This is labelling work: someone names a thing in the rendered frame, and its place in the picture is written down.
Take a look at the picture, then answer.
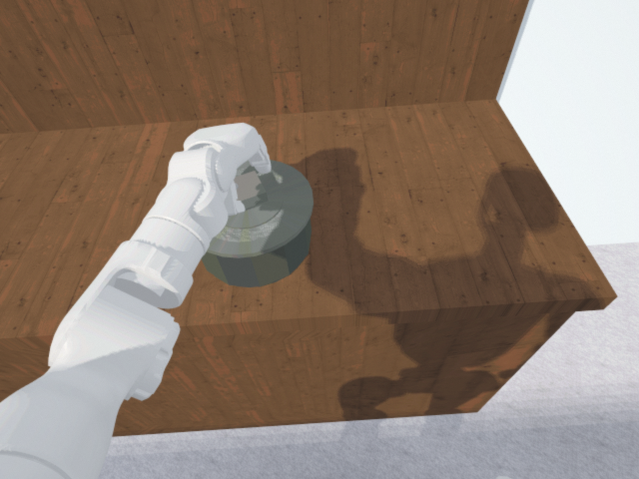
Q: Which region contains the lid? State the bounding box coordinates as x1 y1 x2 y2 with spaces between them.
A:
207 160 314 258

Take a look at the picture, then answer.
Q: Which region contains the robot left hand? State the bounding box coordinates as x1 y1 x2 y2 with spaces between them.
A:
184 123 272 216

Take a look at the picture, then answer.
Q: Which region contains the left robot upper arm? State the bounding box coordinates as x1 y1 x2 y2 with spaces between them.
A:
0 285 180 479

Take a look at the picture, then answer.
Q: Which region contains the left robot forearm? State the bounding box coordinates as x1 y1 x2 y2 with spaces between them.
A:
48 139 237 367

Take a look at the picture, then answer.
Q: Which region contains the pot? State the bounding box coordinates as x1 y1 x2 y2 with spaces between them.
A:
201 218 312 287

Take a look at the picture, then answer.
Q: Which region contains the knob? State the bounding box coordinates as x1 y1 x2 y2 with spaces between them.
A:
234 171 268 209

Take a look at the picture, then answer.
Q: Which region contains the table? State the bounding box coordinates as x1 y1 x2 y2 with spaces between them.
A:
0 0 617 437

